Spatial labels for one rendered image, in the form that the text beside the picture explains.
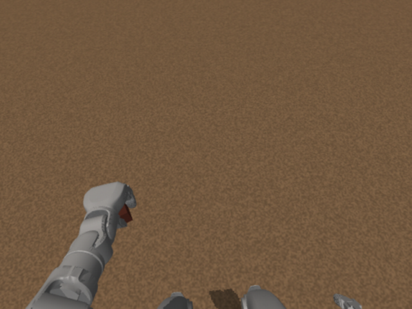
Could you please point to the cube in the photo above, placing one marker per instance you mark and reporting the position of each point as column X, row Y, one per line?
column 125, row 214

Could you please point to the right robot hand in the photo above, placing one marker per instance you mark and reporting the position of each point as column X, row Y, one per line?
column 345, row 302

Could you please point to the left robot hand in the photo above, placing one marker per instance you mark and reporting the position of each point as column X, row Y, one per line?
column 113, row 195

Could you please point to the left robot arm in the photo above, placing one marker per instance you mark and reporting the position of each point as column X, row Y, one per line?
column 74, row 283

